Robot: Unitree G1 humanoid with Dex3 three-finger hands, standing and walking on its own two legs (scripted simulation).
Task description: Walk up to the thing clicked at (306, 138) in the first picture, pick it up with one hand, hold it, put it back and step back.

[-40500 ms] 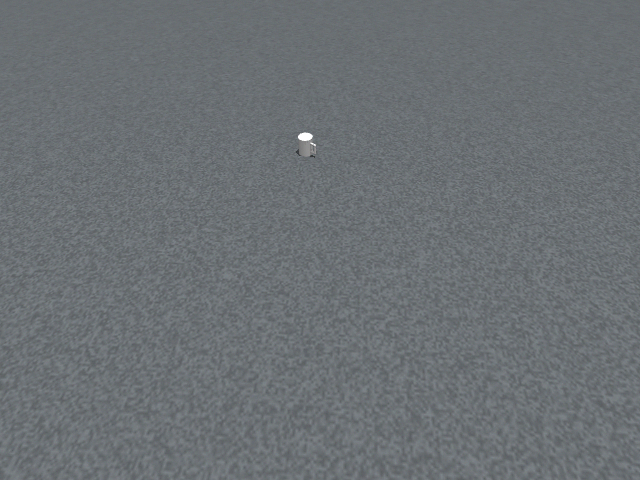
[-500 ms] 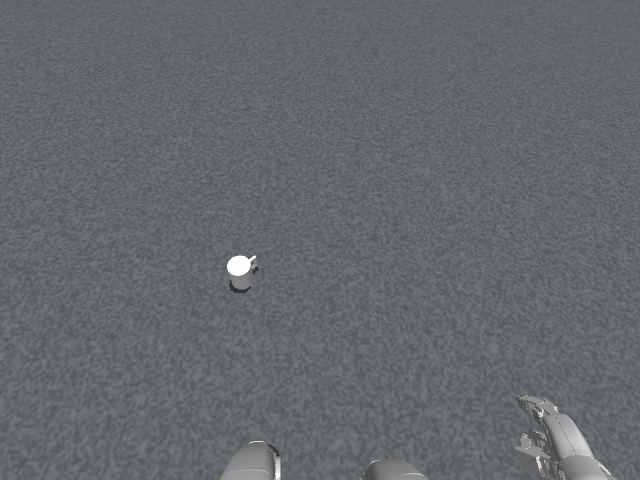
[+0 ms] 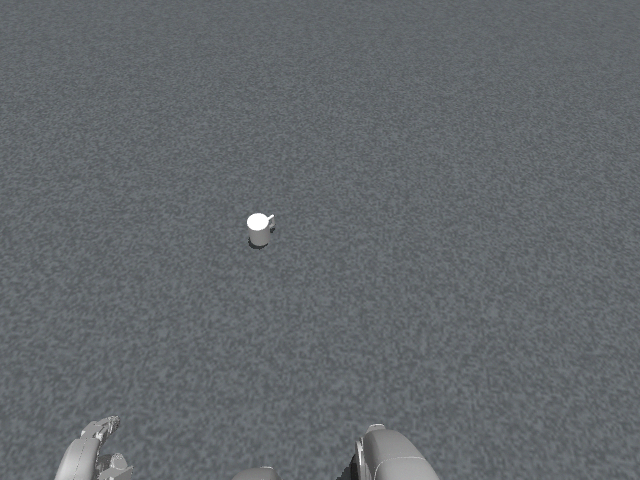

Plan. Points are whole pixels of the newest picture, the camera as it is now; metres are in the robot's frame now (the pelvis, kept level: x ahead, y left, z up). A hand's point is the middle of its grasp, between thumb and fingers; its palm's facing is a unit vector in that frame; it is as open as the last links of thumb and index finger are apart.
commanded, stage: step back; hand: left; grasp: from above
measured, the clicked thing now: (262, 227) +0.97 +0.17 -0.70
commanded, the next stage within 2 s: stand in 1.46 s
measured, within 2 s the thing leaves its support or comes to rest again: neither
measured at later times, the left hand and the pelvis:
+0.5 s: hand out of the picture -0.10 +0.24 -0.13, palm faces -0.04 -0.90 -0.43, open 7.4 cm; pelvis -0.15 -0.03 +0.01, yaw -4 degrees
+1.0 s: hand out of the picture -0.06 +0.21 -0.13, palm faces +0.00 -0.92 -0.39, open 7.4 cm; pelvis -0.15 -0.05 +0.01, yaw +0 degrees
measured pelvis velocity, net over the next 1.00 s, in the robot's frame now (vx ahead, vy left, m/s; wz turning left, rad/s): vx -0.15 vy -0.05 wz -0.01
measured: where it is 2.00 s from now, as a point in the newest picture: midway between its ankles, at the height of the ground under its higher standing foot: outside the picture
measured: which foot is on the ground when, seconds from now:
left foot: down 0.00-0.34, up 0.36-0.60, down 0.62-0.94, up 0.96-1.00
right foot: up 0.00-0.28, down 0.30-0.66, up 0.68-0.90, down 0.92-1.00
